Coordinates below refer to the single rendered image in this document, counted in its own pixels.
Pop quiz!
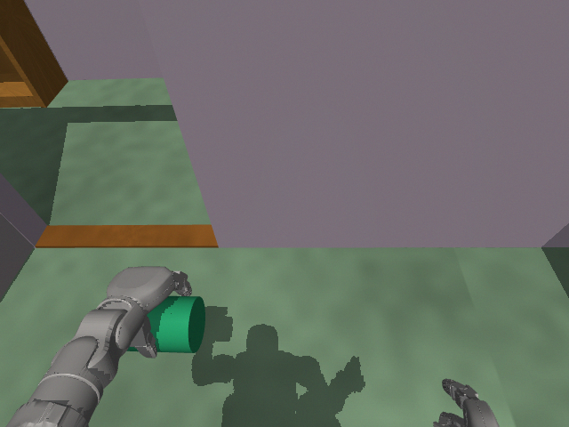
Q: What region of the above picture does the left robot arm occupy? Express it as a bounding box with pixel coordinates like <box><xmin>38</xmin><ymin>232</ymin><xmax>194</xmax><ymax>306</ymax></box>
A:
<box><xmin>6</xmin><ymin>295</ymin><xmax>144</xmax><ymax>427</ymax></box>

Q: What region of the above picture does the left robot hand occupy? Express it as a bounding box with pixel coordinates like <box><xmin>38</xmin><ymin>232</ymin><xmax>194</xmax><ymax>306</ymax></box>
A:
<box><xmin>107</xmin><ymin>266</ymin><xmax>192</xmax><ymax>358</ymax></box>

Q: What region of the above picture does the can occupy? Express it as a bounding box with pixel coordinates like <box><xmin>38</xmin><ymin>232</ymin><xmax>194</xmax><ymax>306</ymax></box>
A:
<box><xmin>127</xmin><ymin>296</ymin><xmax>205</xmax><ymax>353</ymax></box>

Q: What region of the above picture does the bookshelf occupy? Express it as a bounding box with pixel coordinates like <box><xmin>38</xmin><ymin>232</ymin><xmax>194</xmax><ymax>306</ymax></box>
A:
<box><xmin>0</xmin><ymin>0</ymin><xmax>68</xmax><ymax>108</ymax></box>

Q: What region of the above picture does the right robot hand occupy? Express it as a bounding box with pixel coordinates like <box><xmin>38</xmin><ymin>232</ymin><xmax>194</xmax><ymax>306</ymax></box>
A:
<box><xmin>433</xmin><ymin>379</ymin><xmax>500</xmax><ymax>427</ymax></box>

